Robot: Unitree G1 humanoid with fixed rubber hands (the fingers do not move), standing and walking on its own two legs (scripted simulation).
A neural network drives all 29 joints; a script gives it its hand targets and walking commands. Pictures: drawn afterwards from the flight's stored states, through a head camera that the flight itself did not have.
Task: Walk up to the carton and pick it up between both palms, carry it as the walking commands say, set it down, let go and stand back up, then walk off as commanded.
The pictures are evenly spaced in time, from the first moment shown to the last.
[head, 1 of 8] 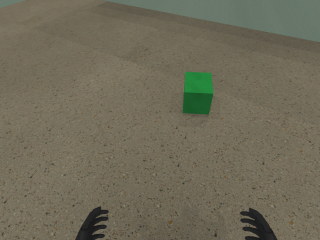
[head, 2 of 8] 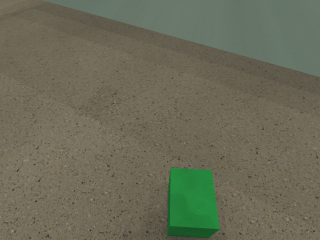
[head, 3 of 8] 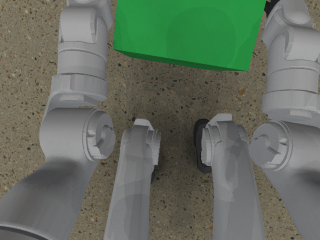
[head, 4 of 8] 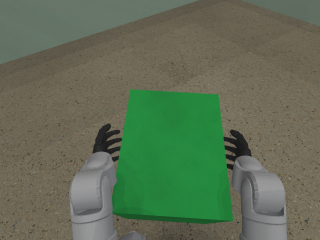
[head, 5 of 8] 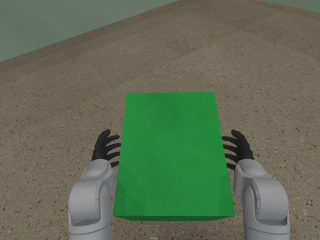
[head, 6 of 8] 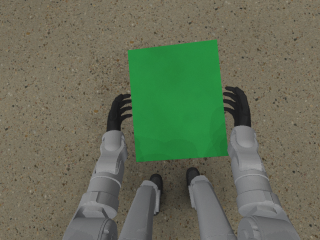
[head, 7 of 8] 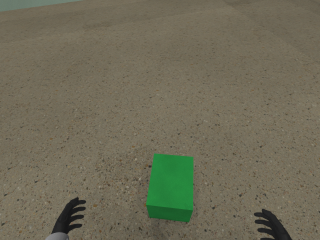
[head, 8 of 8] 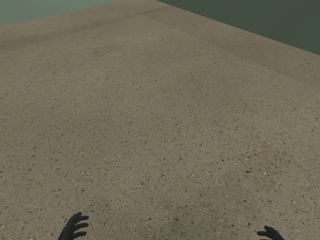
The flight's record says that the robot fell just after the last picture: no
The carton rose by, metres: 0.67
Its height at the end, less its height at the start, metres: +0.00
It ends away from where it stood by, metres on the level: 2.22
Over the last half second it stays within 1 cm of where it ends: yes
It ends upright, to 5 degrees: yes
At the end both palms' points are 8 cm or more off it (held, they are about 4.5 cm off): yes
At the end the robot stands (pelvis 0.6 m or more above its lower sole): yes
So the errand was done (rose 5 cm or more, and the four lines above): yes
